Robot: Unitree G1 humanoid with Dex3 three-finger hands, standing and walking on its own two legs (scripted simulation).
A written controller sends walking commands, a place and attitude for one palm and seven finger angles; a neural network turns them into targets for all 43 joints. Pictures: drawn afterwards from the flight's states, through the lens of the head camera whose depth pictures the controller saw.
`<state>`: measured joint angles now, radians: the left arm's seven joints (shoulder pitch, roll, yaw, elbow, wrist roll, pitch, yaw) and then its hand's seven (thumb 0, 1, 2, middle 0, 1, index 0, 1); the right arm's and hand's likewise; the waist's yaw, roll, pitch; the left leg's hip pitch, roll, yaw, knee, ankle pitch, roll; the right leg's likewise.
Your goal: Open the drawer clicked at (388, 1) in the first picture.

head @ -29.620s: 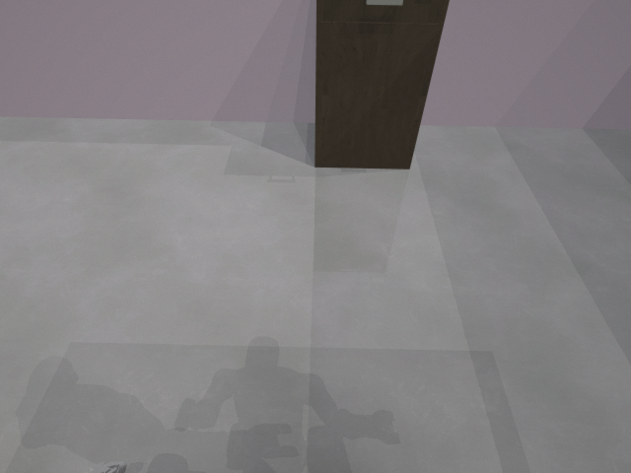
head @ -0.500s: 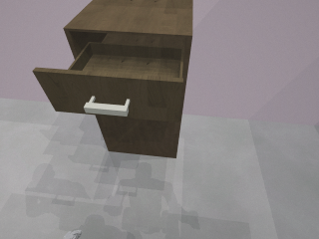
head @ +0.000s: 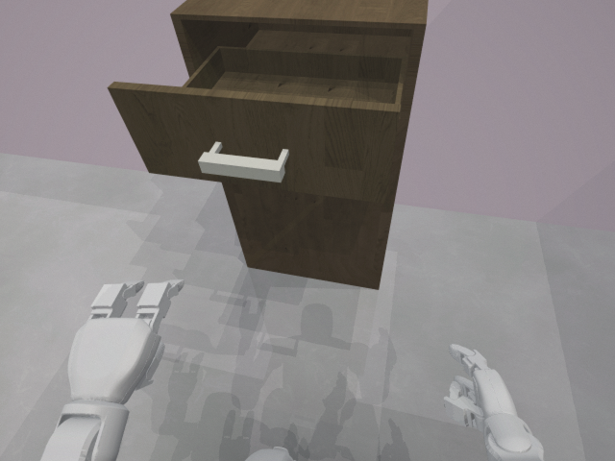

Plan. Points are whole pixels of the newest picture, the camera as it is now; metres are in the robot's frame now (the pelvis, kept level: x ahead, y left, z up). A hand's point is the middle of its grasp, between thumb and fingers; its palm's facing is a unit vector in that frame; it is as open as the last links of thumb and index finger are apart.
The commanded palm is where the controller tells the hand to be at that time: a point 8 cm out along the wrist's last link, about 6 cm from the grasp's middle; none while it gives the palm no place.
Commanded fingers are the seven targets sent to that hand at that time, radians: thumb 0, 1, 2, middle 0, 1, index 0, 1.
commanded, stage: raise the hand with hooked fingers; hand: left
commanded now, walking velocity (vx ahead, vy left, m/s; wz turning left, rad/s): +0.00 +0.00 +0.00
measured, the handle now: (246, 158) +0.53 +0.19 +0.10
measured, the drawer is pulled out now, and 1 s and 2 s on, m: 0.27 0.27 0.27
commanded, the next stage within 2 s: move the hooked fingers above the handle in 1.32 s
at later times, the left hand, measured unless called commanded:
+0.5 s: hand (137, 262) +0.29 +0.25 +0.13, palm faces +0.11 -0.08 -0.99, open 12.4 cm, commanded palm +0.26 +0.25 +0.19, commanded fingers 0.00 -0.38 0.35 -0.29 -1.12 -0.29 -1.12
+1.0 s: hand (116, 171) +0.34 +0.26 +0.22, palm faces +0.09 -0.03 -1.00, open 13.8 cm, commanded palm +0.31 +0.26 +0.27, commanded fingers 0.00 -0.50 0.30 -0.30 -1.20 -0.30 -1.20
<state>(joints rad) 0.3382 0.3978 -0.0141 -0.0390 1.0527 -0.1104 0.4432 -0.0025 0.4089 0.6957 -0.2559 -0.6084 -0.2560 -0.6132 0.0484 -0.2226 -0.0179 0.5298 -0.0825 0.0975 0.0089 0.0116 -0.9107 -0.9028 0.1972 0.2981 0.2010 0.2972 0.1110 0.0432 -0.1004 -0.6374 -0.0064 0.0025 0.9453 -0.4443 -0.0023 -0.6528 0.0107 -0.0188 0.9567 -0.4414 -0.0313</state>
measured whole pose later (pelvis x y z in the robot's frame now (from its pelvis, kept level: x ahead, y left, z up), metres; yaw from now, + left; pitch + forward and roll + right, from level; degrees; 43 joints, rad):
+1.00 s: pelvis +0.03 +0.02 +0.06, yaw +0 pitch +0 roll +0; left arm -0.20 0.60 0.01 -0.05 0.82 0.00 -0.14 0.00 -0.48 0.31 -0.32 -1.20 -0.32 -1.20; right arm 0.11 -0.27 0.02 0.61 0.01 0.15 0.00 0.01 -0.91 -0.90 0.20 0.30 0.20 0.30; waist 0.08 0.10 0.00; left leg -0.19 -0.03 0.00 0.44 -0.25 0.02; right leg -0.20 -0.01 -0.01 0.45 -0.24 0.00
